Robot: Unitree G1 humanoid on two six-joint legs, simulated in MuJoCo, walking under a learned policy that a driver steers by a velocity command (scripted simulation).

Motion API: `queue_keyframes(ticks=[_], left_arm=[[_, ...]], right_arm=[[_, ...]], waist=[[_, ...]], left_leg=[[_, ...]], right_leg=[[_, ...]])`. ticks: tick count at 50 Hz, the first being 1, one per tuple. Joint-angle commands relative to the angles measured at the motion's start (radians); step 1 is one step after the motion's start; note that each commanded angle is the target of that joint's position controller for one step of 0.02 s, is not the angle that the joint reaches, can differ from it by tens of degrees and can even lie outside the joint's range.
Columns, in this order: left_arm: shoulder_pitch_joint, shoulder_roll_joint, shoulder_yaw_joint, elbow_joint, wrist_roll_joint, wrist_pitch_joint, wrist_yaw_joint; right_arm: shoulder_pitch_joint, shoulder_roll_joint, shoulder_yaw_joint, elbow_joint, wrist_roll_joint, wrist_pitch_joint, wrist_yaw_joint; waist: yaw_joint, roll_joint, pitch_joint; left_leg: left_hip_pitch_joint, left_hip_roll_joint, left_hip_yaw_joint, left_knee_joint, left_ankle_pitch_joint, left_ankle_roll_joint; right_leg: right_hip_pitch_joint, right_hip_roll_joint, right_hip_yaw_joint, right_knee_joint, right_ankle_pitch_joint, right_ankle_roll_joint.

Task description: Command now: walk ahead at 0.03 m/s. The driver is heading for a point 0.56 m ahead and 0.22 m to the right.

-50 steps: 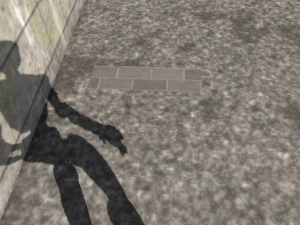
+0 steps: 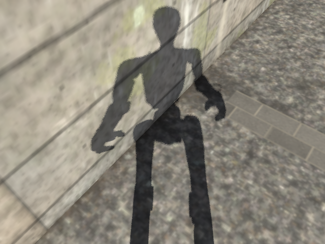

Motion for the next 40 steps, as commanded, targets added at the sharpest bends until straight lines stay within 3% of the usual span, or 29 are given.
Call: queue_keyframes(ticks=[1, 2, 3, 4, 6, 8, 9, 11, 12, 14, 17, 18, 19, 20, 21, 22, 23, 24, 25, 28, 29, 36, 40], left_arm=[[-0.014, 0.102, 0.001, -0.041, -0.003, -0.042, -0.026], [0.035, 0.069, -0.010, -0.041, 0.019, -0.056, -0.038], [0.040, 0.081, -0.010, -0.032, 0.008, -0.051, -0.033], [0.010, 0.130, 0.000, -0.032, 0.003, -0.043, -0.026], [-0.022, 0.163, 0.011, -0.040, 0.001, -0.039, -0.010], [-0.010, 0.169, 0.019, -0.050, -0.005, -0.031, -0.013], [-0.003, 0.152, 0.017, -0.058, -0.008, -0.022, -0.015], [0.012, 0.128, 0.020, -0.064, -0.006, -0.006, -0.022], [0.007, 0.122, 0.023, -0.073, -0.009, 0.004, -0.027], [0.032, 0.105, 0.023, -0.084, -0.013, 0.023, -0.026], [0.121, 0.104, 0.032, -0.066, -0.005, 0.033, -0.033], [0.145, 0.126, 0.045, -0.060, -0.001, 0.032, -0.033], [0.152, 0.238, 0.081, -0.077, -0.010, 0.025, -0.019], [0.146, 0.345, 0.094, -0.122, 0.023, 0.010, -0.017], [0.158, 0.316, 0.086, -0.143, 0.047, -0.012, -0.025], [0.104, 0.287, 0.080, -0.153, 0.035, -0.026, -0.022], [0.058, 0.262, 0.078, -0.160, 0.008, -0.026, -0.012], [0.029, 0.216, 0.064, -0.166, -0.018, -0.012, 0.002], [0.023, 0.195, 0.054, -0.173, -0.025, 0.000, 0.013], [0.053, 0.185, 0.051, -0.195, -0.014, 0.014, 0.035], [0.061, 0.186, 0.053, -0.199, -0.015, 0.015, 0.037], [0.063, 0.202, 0.067, -0.232, -0.013, 0.031, 0.050], [0.045, 0.184, 0.063, -0.242, -0.004, 0.034, 0.048]], right_arm=[[0.076, -0.129, -0.026, -0.040, -0.018, -0.011, -0.006], [0.043, -0.204, -0.034, -0.058, -0.040, -0.007, -0.016], [0.006, -0.157, -0.024, -0.044, -0.042, -0.009, -0.008], [-0.043, -0.124, -0.014, -0.057, -0.035, -0.016, -0.001], [-0.011, -0.154, -0.024, -0.034, -0.036, -0.025, -0.010], [0.030, -0.165, -0.028, -0.022, -0.022, -0.021, -0.031], [0.039, -0.168, -0.032, -0.022, -0.012, -0.016, -0.038], [0.012, -0.154, -0.031, -0.034, -0.010, -0.014, -0.051], [0.004, -0.152, -0.033, -0.037, -0.011, -0.017, -0.053], [-0.048, -0.173, -0.046, -0.041, 0.003, -0.030, -0.048], [-0.112, -0.165, -0.049, -0.034, 0.023, -0.023, -0.048], [-0.072, -0.136, -0.043, -0.018, 0.023, -0.019, -0.046], [0.009, -0.092, -0.037, -0.006, -0.006, -0.015, -0.041], [-0.081, -0.051, -0.018, -0.071, -0.018, -0.018, -0.047], [-0.104, -0.105, -0.033, -0.059, -0.001, -0.020, -0.054], [-0.090, -0.131, -0.043, -0.043, 0.009, -0.019, -0.055], [-0.067, -0.145, -0.053, -0.012, 0.000, -0.019, -0.060], [-0.064, -0.150, -0.061, 0.004, -0.003, -0.022, -0.066], [-0.051, -0.148, -0.064, 0.012, -0.002, -0.024, -0.062], [-0.026, -0.114, -0.060, 0.028, 0.006, -0.034, -0.051], [-0.031, -0.096, -0.056, 0.025, 0.001, -0.035, -0.045], [-0.058, -0.107, -0.062, 0.030, 0.002, -0.054, -0.034], [-0.044, -0.101, -0.058, 0.047, 0.003, -0.065, -0.023]], waist=[[-0.057, -0.097, -0.158], [-0.005, 0.077, -0.193], [-0.002, 0.157, -0.216], [-0.015, 0.130, -0.162], [-0.052, 0.150, -0.116], [-0.060, 0.150, -0.092], [-0.057, 0.169, -0.099], [-0.060, 0.207, -0.110], [-0.067, 0.195, -0.102], [-0.043, 0.163, -0.104], [0.012, 0.130, -0.140], [0.012, 0.064, -0.134], [-0.026, -0.189, -0.117], [-0.007, -0.362, -0.131], [0.031, -0.216, -0.210], [-0.001, -0.147, -0.170], [-0.025, -0.078, -0.144], [-0.037, -0.072, -0.131], [-0.044, -0.100, -0.132], [-0.038, -0.120, -0.165], [-0.034, -0.109, -0.172], [-0.017, -0.146, -0.130], [-0.008, -0.153, -0.139]], left_leg=[[0.360, 0.066, -0.069, -0.263, 0.293, 0.056], [0.399, 0.222, -0.199, -0.187, 0.492, 0.138], [0.228, 0.247, -0.190, -0.195, 0.382, 0.210], [0.193, 0.193, -0.143, -0.201, 0.296, 0.195], [0.204, 0.150, -0.093, -0.195, 0.196, 0.144], [0.187, 0.199, -0.104, -0.203, 0.237, 0.158], [0.192, 0.233, -0.125, -0.202, 0.300, 0.183], [0.184, 0.317, -0.163, -0.208, 0.410, 0.244], [0.179, 0.350, -0.171, -0.212, 0.468, 0.267], [0.148, 0.340, -0.110, -0.191, 0.517, 0.257], [0.074, 0.271, 0.012, -0.082, 0.412, 0.174], [0.024, 0.227, 0.070, 0.019, 0.270, 0.124], [-0.138, 0.110, 0.182, 0.295, -0.058, 0.026], [-0.350, -0.043, 0.072, 0.530, -0.433, -0.017], [-0.347, -0.035, -0.057, 0.677, -0.424, -0.005], [-0.369, -0.018, -0.074, 0.708, -0.332, 0.010], [-0.378, 0.006, -0.078, 0.677, -0.227, 0.014], [-0.379, 0.027, -0.081, 0.624, -0.156, 0.014], [-0.337, 0.019, -0.074, 0.614, -0.106, 0.009], [-0.317, -0.014, -0.068, 0.585, -0.027, -0.007], [-0.328, -0.019, -0.072, 0.552, -0.010, -0.011], [-0.316, -0.028, -0.102, 0.330, 0.012, -0.040], [-0.235, -0.013, -0.089, 0.248, 0.004, -0.038]], right_leg=[[-0.070, -0.136, 0.191, -0.071, 0.096, -0.084], [-0.143, -0.046, 0.109, 0.006, -0.115, -0.016], [-0.025, -0.042, 0.074, 0.021, -0.177, 0.014], [-0.023, -0.025, 0.066, 0.042, -0.112, 0.029], [-0.098, -0.002, 0.050, 0.089, 0.019, 0.019], [-0.138, 0.003, 0.043, 0.164, 0.058, 0.015], [-0.159, 0.010, 0.035, 0.213, -0.005, 0.019], [-0.199, 0.010, 0.026, 0.369, -0.273, 0.024], [-0.229, -0.006, 0.037, 0.447, -0.372, 0.026], [-0.202, -0.033, 0.042, 0.432, -0.346, 0.028], [-0.011, 0.020, -0.033, 0.194, -0.074, 0.009], [0.060, 0.049, -0.016, 0.083, 0.021, -0.013], [0.150, -0.110, 0.262, -0.047, 0.353, -0.079], [0.162, -0.352, 0.687, -0.162, 0.565, -0.288], [0.185, -0.374, 0.688, -0.175, 0.507, -0.356], [0.166, -0.328, 0.584, -0.144, 0.445, -0.319], [0.152, -0.266, 0.500, -0.124, 0.357, -0.256], [0.144, -0.227, 0.456, -0.121, 0.278, -0.208], [0.116, -0.192, 0.427, -0.130, 0.263, -0.184], [0.150, -0.160, 0.403, -0.144, 0.258, -0.177], [0.172, -0.156, 0.409, -0.147, 0.236, -0.186], [0.168, -0.135, 0.506, -0.168, 0.048, -0.189], [0.134, -0.127, 0.510, -0.150, 0.050, -0.197]])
